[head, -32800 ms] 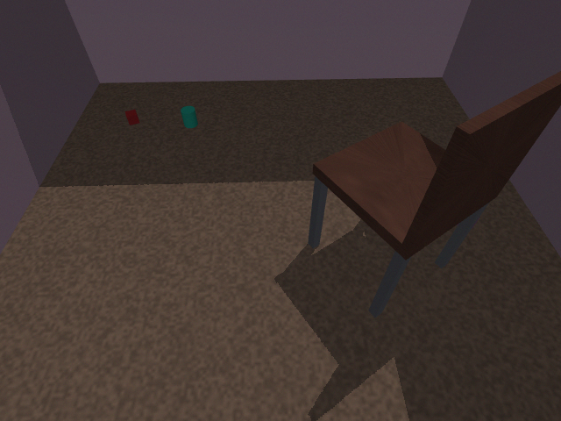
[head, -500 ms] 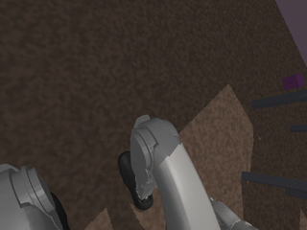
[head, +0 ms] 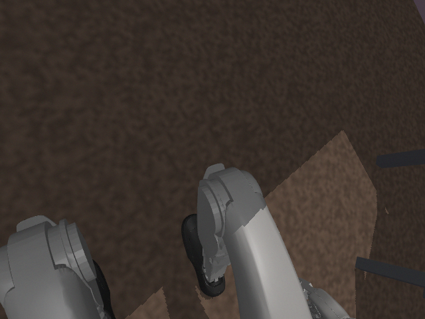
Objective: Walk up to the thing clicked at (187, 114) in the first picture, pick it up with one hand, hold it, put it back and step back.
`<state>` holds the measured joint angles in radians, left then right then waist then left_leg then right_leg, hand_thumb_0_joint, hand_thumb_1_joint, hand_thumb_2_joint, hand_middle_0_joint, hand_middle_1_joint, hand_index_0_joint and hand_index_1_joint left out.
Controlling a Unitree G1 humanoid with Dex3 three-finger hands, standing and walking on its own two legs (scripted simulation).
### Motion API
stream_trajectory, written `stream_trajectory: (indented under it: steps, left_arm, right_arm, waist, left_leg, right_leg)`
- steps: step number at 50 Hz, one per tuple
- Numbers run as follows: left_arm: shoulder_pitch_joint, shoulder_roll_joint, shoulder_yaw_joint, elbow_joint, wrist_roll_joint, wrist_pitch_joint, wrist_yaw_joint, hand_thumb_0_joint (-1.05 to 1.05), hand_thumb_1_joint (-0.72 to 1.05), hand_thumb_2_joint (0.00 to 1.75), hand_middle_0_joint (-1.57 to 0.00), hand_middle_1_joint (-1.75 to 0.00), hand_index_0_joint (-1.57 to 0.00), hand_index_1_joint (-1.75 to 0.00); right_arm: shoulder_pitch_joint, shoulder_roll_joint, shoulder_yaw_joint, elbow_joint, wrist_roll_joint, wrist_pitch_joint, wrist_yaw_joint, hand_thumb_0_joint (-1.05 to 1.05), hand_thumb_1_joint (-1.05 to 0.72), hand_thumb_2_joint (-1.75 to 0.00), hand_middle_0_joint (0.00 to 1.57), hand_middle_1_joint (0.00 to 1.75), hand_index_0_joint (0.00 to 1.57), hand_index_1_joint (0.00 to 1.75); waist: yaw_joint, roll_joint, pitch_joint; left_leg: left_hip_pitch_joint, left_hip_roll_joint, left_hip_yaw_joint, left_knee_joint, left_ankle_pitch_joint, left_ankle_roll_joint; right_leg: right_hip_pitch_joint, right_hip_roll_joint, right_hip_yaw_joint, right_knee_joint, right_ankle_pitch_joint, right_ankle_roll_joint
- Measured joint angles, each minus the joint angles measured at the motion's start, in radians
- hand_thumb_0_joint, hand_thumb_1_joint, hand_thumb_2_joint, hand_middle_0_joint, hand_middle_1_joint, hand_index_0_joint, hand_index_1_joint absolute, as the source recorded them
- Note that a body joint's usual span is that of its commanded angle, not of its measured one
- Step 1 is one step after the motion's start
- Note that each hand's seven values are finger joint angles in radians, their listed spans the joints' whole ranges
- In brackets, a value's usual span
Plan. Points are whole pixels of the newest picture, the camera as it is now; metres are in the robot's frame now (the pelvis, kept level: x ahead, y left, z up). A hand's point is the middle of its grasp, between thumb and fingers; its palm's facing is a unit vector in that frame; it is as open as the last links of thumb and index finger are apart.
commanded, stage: settle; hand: left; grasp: from above
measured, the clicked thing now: out of the picture +0.49 +0.32 -0.24
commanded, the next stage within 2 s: lift in 0.44 s
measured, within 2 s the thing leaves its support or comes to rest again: neither
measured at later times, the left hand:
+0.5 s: hand out of the picture +0.46 +0.32 -0.12, palm faces -0.47 -0.10 -0.88, open 10.7 cm
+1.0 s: hand out of the picture +0.42 +0.33 -0.04, palm faces -0.48 -0.14 -0.87, open 10.7 cm
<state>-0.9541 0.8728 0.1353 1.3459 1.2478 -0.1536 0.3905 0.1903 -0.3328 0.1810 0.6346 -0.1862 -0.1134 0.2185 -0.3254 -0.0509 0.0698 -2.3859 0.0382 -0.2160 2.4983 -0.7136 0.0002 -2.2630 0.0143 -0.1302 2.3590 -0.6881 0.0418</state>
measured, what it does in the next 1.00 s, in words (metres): rises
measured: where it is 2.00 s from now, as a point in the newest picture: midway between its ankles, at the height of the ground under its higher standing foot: (157, 293)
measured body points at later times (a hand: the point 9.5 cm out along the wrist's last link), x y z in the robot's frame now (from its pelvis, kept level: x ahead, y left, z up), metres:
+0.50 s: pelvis -0.01 -0.01 +0.03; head +0.23 +0.08 +0.40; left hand +0.48 +0.32 -0.07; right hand +0.05 -0.28 -0.07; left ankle +0.06 +0.13 -0.28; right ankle +0.10 -0.13 -0.28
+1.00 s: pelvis -0.01 +0.00 +0.08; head +0.20 +0.07 +0.47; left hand +0.44 +0.34 +0.01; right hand +0.07 -0.27 -0.02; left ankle +0.06 +0.13 -0.28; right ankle +0.10 -0.13 -0.28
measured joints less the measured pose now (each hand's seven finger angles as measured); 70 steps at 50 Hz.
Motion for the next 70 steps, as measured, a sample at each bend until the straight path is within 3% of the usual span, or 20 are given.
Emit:
stream_trajectory:
  steps: [6,12,20,32,40,50,59,70]
  left_arm:
    - [-0.003,-0.06,-0.044,-0.044,-0.034,0.03,-0.039,0.01,-0.18,0.85,-0.47,-0.97,-0.49,-0.97]
    - [-0.054,-0.074,-0.08,-0.006,-0.052,0.065,-0.107,0.01,-0.18,0.85,-0.48,-0.96,-0.5,-0.95]
    - [-0.085,-0.069,-0.094,-0.003,-0.057,0.035,-0.205,0.01,-0.18,0.85,-0.49,-0.96,-0.5,-0.95]
    - [-0.059,-0.071,-0.074,-0.059,-0.038,0.002,-0.211,0.01,-0.18,0.84,-0.49,-0.95,-0.5,-0.94]
    - [-0.006,-0.11,-0.083,-0.113,-0.096,0.051,-0.261,0.01,-0.17,0.83,-0.5,-0.94,-0.51,-0.93]
    - [0.126,-0.171,-0.115,-0.301,-0.171,0.052,-0.353,0.01,-0.18,0.83,-0.51,-0.91,-0.53,-0.9]
    - [0.258,-0.218,-0.141,-0.458,-0.214,0.072,-0.371,0.01,-0.17,0.81,-0.53,-0.88,-0.55,-0.87]
    - [0.425,-0.298,-0.199,-0.596,-0.27,0.118,-0.388,0.01,-0.15,0.79,-0.52,-0.87,-0.55,-0.86]
  right_arm:
    - [-0.022,0.011,-0.047,0.018,0.033,0.032,-0.001,0.01,-0.91,-0.9,0.21,0.3,0.2,0.3]
    - [-0.053,0.019,-0.062,0.008,0.052,0.052,-0.021,0.0,-0.91,-0.89,0.2,0.3,0.2,0.3]
    - [-0.035,0.022,-0.058,-0.004,0.061,0.091,-0.059,0.0,-0.91,-0.89,0.21,0.3,0.2,0.3]
    - [0.027,0.024,-0.071,0.009,0.078,0.14,-0.097,0.01,-0.91,-0.89,0.21,0.3,0.2,0.3]
    - [0.044,0.051,-0.095,0.022,0.109,0.158,-0.11,0.01,-0.91,-0.9,0.21,0.3,0.2,0.3]
    - [0.035,0.052,-0.14,0.006,0.142,0.17,-0.135,0.01,-0.91,-0.9,0.21,0.3,0.2,0.3]
    - [0.001,0.048,-0.175,-0.019,0.168,0.185,-0.161,0.01,-0.91,-0.9,0.21,0.3,0.2,0.3]
    - [-0.017,0.07,-0.188,0.006,0.194,0.183,-0.206,0.01,-0.9,-0.89,0.21,0.3,0.2,0.3]
  waist:
    - [0.035,0.022,-0.062]
    - [0.045,0.048,-0.079]
    - [0.047,0.055,-0.072]
    - [0.041,0.058,-0.088]
    - [0.062,0.076,-0.138]
    - [0.12,0.091,-0.193]
    - [0.162,0.093,-0.227]
    - [0.209,0.103,-0.244]
  left_leg:
    - [0.017,0.002,0.03,-0.038,0.001,0.001]
    - [0.041,-0.001,0.048,-0.08,0.018,0.002]
    - [0.071,-0.003,0.055,-0.113,0.04,-0.003]
    - [0.069,-0.007,0.068,-0.135,0.07,0.006]
    - [0.112,-0.004,0.095,-0.203,0.069,0.012]
    - [0.219,-0.004,0.124,-0.313,0.063,0.018]
    - [0.372,-0.002,0.139,-0.449,0.071,0.015]
    - [0.678,0.008,0.163,-0.701,0.099,0.011]
  right_leg:
    - [0.004,-0.007,0.023,-0.017,-0.007,0.001]
    - [0.023,-0.014,0.035,-0.045,0.001,-0.003]
    - [0.047,-0.018,0.039,-0.07,0.018,-0.008]
    - [0.05,-0.023,0.047,-0.089,0.042,-0.007]
    - [0.081,-0.027,0.066,-0.143,0.038,-0.004]
    - [0.18,-0.036,0.084,-0.241,0.029,-0.001]
    - [0.323,-0.039,0.088,-0.371,0.04,-0.002]
    - [0.613,-0.036,0.094,-0.616,0.075,-0.007]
